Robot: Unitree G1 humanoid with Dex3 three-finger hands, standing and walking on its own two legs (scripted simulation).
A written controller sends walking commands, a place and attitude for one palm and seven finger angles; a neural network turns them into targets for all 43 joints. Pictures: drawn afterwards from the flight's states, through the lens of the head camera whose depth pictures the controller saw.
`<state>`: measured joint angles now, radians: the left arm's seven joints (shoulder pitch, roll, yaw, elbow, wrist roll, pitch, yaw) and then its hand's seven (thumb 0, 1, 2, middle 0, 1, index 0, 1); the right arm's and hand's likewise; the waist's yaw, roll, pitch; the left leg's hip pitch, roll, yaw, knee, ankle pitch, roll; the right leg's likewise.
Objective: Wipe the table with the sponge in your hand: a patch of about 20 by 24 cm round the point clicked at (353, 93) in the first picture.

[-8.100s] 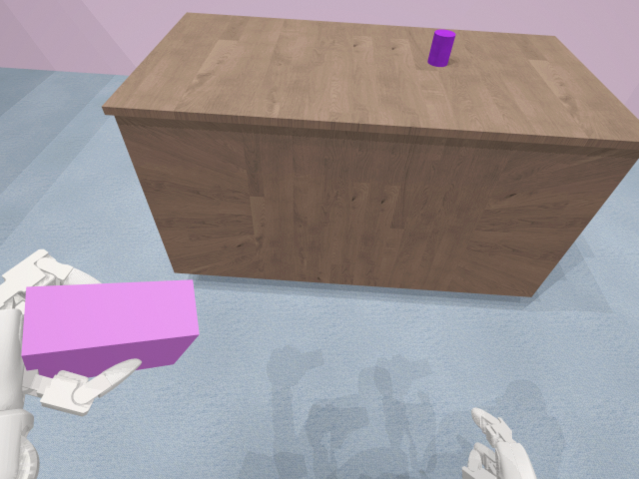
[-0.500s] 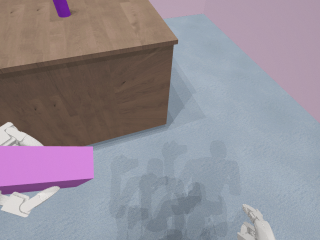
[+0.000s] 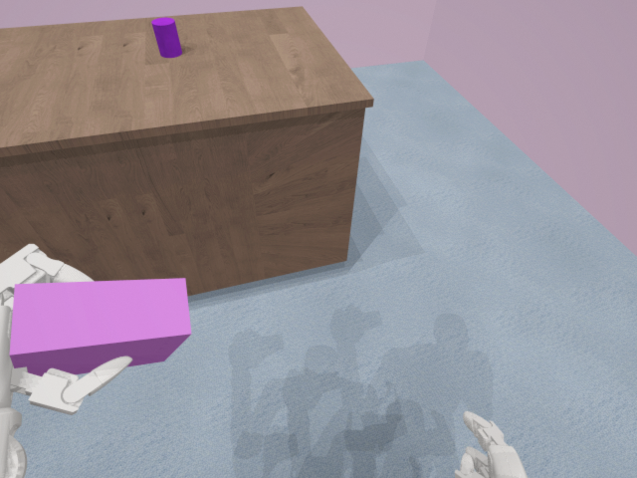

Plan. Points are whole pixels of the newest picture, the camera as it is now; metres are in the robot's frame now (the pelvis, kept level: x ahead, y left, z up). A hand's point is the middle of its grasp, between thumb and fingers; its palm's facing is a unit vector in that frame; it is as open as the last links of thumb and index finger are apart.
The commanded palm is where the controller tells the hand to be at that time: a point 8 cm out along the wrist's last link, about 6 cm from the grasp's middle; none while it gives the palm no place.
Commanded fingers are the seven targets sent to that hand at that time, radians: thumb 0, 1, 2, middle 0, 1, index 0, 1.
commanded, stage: come to a stop and stand still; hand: left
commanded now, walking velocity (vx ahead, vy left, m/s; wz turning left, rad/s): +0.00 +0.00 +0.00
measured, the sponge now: (129, 327) +0.23 +0.21 +0.14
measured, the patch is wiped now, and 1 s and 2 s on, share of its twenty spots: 0.00 0.00 0.00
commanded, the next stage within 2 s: look again from close up in 0.16 s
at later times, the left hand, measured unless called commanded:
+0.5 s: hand (72, 316) +0.23 +0.25 +0.15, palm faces +0.38 -0.84 -0.40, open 9.9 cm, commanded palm +0.18 +0.29 +0.18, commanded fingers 0.00 0.10 1.30 -1.20 -1.60 -1.20 -1.60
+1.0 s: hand (75, 277) +0.27 +0.28 +0.15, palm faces +0.35 -0.84 -0.42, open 9.9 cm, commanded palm +0.22 +0.31 +0.18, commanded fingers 0.00 0.10 1.30 -1.20 -1.60 -1.20 -1.60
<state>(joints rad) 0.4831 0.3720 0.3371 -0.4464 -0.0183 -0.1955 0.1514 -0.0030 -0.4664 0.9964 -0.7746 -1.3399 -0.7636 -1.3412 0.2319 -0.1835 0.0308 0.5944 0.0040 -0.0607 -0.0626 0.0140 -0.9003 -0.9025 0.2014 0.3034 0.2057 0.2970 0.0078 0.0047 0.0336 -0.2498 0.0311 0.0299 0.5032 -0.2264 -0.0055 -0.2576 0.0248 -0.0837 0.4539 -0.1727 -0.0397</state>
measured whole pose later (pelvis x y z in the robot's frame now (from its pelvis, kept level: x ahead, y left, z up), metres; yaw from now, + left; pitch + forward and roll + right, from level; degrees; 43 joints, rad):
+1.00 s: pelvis +0.05 +0.04 -0.01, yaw -4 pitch +0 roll +0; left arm 0.49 0.36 0.35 -0.43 0.00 -0.21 0.15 0.00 -0.47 1.00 -0.77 -1.34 -0.76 -1.34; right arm 0.24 -0.21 0.00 0.60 -0.01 -0.05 -0.07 0.01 -0.90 -0.90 0.20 0.30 0.21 0.30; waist -0.01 -0.01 -0.01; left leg -0.22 -0.01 0.13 0.57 -0.35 0.06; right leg -0.33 -0.03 -0.04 0.73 -0.43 -0.01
